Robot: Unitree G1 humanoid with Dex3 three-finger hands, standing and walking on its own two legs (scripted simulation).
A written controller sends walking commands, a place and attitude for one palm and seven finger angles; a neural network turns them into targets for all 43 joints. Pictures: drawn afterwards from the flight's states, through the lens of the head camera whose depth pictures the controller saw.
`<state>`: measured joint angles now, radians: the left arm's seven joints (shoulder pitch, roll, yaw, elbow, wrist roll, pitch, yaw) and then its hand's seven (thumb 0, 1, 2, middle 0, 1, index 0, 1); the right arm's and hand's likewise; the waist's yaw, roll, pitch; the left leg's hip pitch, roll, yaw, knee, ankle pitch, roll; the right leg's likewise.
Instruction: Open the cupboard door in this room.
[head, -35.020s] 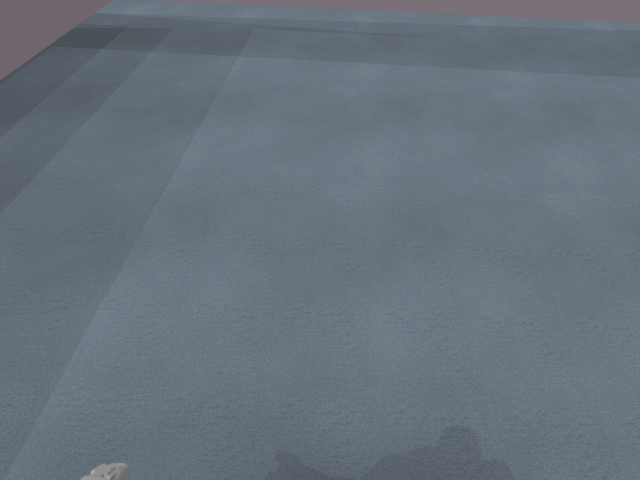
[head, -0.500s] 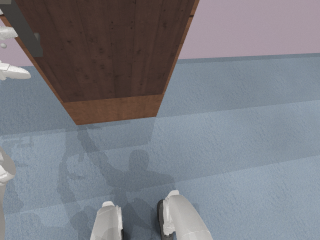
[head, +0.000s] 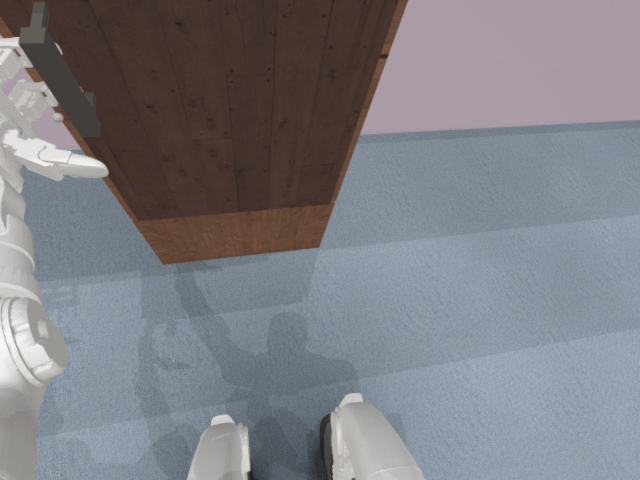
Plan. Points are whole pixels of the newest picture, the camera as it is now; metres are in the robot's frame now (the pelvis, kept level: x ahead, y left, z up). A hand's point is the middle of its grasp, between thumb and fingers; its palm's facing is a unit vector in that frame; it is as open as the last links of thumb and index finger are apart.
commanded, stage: slide the fingers in behind the handle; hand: left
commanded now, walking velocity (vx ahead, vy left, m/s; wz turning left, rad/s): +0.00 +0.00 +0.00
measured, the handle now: (67, 75) +0.57 +0.25 +0.07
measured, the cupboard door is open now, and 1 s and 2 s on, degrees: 0 0 4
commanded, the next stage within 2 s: close the thumb around the handle in 0.82 s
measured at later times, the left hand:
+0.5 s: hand (86, 117) +0.52 +0.22 +0.06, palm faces +0.05 -1.00 +0.00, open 14.0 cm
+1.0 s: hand (86, 114) +0.53 +0.22 +0.06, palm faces +0.05 -1.00 -0.01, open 13.9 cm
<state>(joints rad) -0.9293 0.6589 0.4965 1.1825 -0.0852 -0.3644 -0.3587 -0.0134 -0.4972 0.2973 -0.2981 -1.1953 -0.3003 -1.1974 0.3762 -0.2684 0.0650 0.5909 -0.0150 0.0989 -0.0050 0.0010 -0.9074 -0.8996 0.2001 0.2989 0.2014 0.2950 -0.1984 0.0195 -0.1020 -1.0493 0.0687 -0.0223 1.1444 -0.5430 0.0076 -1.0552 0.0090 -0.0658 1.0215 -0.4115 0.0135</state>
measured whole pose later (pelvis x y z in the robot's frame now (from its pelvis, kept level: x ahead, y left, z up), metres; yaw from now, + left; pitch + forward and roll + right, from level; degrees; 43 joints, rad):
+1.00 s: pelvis +0.00 +0.00 +0.00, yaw +0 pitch +26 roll -4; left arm -0.96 0.61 0.47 1.18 -0.07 -0.38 -0.29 -0.01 -0.48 0.30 -0.30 -1.20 -0.30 -1.20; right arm 0.39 -0.27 0.06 0.61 -0.03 0.08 0.00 0.00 -0.91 -0.90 0.20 0.30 0.20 0.29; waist -0.21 0.03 -0.10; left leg -1.07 0.07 -0.02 1.16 -0.54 0.01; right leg -1.08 0.01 -0.06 1.04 -0.41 0.01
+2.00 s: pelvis +0.01 -0.01 +0.01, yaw -1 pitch +24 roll -3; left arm -0.73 0.51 0.46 1.00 -0.14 -0.39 -0.29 0.00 0.74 0.76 -0.36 -1.34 -0.35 -1.35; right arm 0.39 -0.26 0.04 0.58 0.00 0.10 0.01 0.00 -0.91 -0.90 0.20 0.30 0.20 0.29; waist -0.17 0.03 -0.12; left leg -0.97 0.07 0.01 1.09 -0.54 0.00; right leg -1.00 0.02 -0.03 1.00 -0.41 0.01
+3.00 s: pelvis +0.00 -0.05 +0.02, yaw +5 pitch +13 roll +1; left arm 0.05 -0.11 -0.18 0.23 0.12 -0.31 0.60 0.00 0.62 0.76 -0.37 -1.32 -0.37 -1.33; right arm 0.16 -0.17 0.00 0.59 -0.09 -0.03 0.00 0.01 -0.91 -0.90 0.20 0.30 0.20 0.29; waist 0.00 0.02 -0.14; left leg -0.75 0.03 -0.05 1.02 -0.50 -0.06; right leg -0.80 -0.03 -0.09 1.03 -0.47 -0.05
